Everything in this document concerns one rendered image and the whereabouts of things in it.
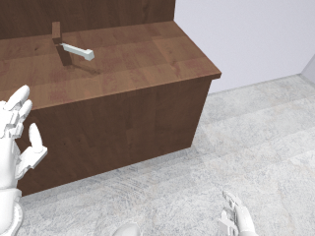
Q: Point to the robot left shin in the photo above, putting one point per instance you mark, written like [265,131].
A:
[134,223]

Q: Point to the left robot hand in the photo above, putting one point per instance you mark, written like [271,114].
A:
[12,115]

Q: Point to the counter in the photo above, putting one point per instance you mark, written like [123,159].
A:
[140,97]

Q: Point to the right robot hand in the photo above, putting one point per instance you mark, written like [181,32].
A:
[236,221]

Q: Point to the tap lever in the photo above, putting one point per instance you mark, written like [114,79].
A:
[88,54]

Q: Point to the left robot thigh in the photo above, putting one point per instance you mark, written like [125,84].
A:
[128,230]

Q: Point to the robot left forearm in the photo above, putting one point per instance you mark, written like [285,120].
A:
[12,213]

